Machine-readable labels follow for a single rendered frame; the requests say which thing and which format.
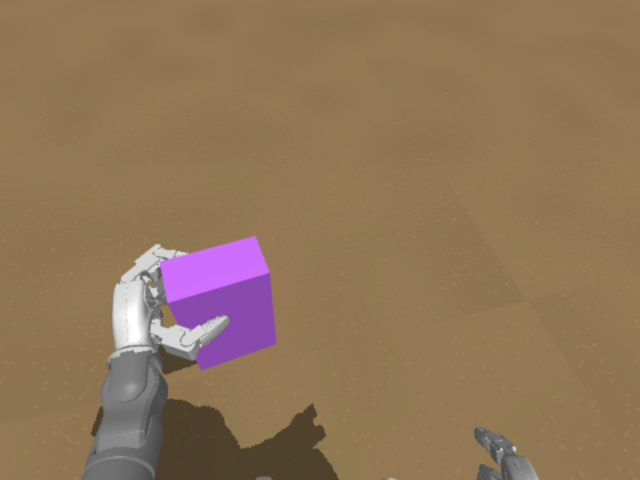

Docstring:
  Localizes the left robot hand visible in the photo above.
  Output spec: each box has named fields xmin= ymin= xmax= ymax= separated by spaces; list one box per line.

xmin=111 ymin=244 xmax=230 ymax=361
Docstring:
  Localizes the carton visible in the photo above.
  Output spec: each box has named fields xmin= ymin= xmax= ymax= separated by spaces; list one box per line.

xmin=160 ymin=236 xmax=276 ymax=370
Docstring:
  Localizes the left robot arm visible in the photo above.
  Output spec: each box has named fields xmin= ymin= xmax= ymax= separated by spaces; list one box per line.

xmin=81 ymin=345 xmax=168 ymax=480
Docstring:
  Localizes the right robot hand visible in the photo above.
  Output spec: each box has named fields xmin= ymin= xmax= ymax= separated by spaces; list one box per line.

xmin=474 ymin=427 xmax=539 ymax=480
